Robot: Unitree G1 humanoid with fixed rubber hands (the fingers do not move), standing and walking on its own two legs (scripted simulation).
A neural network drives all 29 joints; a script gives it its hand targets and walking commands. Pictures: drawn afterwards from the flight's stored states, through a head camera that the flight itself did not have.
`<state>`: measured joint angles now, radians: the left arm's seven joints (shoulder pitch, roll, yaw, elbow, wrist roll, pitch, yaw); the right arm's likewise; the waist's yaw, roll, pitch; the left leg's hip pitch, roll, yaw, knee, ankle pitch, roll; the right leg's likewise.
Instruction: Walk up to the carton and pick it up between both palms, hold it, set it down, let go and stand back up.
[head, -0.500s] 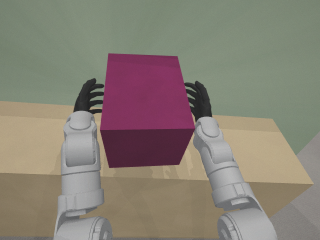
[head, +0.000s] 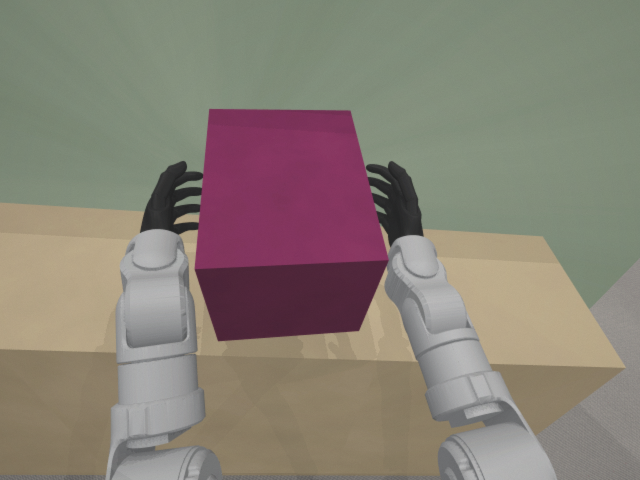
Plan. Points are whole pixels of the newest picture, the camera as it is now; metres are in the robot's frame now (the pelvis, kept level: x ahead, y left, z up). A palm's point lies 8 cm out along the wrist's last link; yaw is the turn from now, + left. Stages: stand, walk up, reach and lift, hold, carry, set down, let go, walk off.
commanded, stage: hold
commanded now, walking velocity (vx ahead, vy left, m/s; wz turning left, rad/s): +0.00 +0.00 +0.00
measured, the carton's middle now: (286, 222) +0.40 +0.01 +0.14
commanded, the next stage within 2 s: none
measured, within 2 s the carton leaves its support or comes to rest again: neither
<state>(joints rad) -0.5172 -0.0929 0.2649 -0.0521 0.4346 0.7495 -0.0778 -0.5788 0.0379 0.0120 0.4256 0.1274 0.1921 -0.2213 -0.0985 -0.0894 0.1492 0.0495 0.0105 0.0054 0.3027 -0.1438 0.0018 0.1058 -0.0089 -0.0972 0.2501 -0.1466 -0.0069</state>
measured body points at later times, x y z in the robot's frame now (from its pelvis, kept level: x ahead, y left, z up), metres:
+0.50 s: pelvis +0.00 -0.01 +0.00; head -0.04 +0.02 +0.45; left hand +0.36 +0.14 +0.18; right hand +0.36 -0.14 +0.18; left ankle +0.03 +0.12 -0.75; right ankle +0.01 -0.11 -0.75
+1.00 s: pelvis +0.00 +0.00 +0.00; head -0.03 +0.04 +0.45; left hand +0.37 +0.15 +0.17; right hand +0.36 -0.13 +0.17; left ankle +0.03 +0.12 -0.75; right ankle +0.01 -0.11 -0.75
